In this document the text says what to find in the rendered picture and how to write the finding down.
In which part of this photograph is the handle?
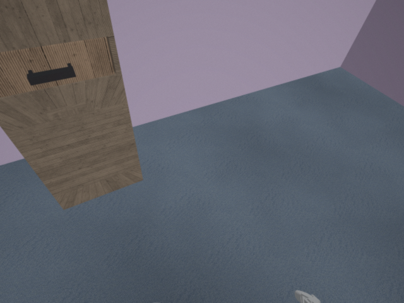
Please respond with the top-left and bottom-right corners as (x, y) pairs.
(27, 63), (76, 86)
(46, 102), (88, 121)

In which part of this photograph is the right robot hand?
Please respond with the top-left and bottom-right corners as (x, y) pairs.
(295, 290), (320, 303)

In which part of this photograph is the cabinet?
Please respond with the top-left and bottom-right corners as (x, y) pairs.
(0, 0), (143, 210)

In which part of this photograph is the drawer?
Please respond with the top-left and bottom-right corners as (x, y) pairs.
(0, 37), (115, 97)

